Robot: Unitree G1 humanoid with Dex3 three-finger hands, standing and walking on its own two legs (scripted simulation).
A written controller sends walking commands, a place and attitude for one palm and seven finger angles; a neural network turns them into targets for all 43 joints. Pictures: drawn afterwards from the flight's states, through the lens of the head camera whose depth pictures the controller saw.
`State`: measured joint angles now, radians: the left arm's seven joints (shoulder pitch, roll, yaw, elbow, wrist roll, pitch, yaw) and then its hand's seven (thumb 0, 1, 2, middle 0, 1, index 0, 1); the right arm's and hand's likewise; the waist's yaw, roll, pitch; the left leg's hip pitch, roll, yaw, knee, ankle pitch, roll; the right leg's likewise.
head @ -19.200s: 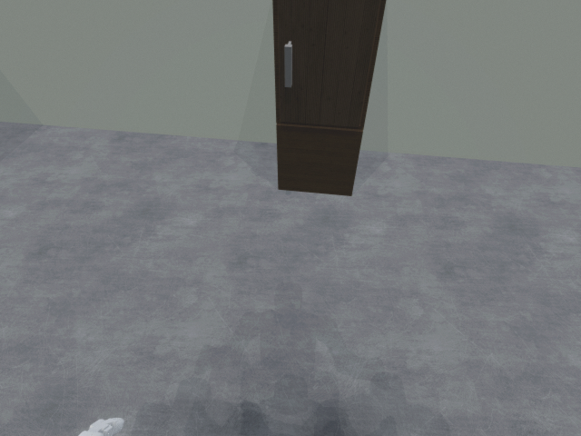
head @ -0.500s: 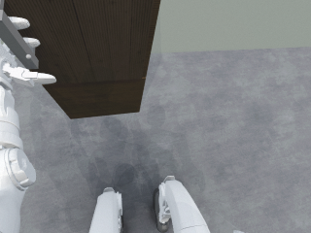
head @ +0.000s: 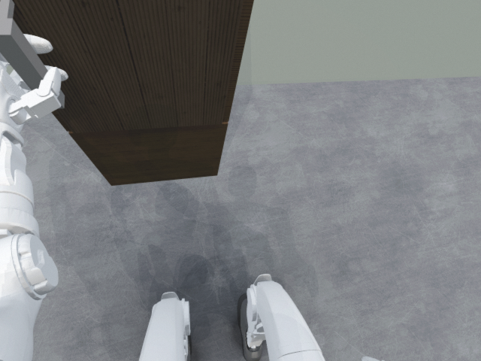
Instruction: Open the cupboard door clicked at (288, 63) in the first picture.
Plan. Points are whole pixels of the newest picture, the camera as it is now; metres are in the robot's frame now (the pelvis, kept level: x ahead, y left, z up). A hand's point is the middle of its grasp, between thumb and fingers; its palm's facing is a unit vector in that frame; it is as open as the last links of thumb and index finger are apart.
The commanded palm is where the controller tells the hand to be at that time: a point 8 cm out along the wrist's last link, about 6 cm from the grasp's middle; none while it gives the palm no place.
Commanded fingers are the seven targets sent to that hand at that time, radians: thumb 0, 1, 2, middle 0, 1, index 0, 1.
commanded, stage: close the thumb around the handle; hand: left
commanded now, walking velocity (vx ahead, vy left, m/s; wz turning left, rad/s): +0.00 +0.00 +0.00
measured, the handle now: (33, 58) +0.57 +0.27 +0.04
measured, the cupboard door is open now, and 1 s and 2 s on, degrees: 0 38 53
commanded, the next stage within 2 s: pull the door open along its arc in 0.04 s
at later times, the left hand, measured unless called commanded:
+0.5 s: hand (53, 114) +0.48 +0.23 +0.04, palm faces +0.05 -1.00 -0.01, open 6.3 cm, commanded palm +0.42 +0.27 +0.04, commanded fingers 0.00 0.90 0.90 -0.40 -1.35 -0.40 -1.35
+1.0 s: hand (135, 196) +0.35 +0.12 +0.04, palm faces +0.50 -0.87 +0.02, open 6.5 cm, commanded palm +0.28 +0.14 +0.04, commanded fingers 0.00 0.90 0.90 -0.40 -1.35 -0.40 -1.35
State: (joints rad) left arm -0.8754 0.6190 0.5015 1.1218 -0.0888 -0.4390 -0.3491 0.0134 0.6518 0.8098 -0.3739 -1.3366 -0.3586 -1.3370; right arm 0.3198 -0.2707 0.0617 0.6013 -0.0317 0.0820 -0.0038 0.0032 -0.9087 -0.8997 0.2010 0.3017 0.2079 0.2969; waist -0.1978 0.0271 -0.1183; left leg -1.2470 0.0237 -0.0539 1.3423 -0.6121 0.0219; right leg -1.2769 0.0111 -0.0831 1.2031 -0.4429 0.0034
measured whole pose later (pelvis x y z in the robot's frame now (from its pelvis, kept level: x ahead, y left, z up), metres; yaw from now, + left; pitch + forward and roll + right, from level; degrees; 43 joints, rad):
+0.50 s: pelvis +0.01 +0.00 +0.02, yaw -1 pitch +28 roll -4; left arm -0.60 0.49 0.47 0.87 -0.18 -0.42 -0.32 0.02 0.67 0.72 -0.31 -1.33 -0.33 -1.35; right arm 0.34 -0.25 0.04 0.57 0.00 0.09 0.02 0.01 -0.91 -0.90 0.20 0.30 0.21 0.30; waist -0.17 0.02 -0.14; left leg -1.13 0.03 -0.02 1.26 -0.61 0.03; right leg -1.18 0.02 -0.05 1.14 -0.44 0.01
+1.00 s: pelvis +0.03 -0.02 +0.02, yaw +2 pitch +23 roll -1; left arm -0.05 -0.08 -0.01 0.34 0.06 -0.49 0.53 0.03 0.66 0.76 -0.26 -1.30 -0.30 -1.30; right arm 0.18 -0.17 -0.01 0.54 -0.08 0.03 0.07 0.01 -0.91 -0.90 0.20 0.30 0.21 0.30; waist -0.01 0.01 -0.18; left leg -1.00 0.00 -0.02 1.22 -0.62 0.00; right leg -1.07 -0.01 -0.05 1.17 -0.50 -0.01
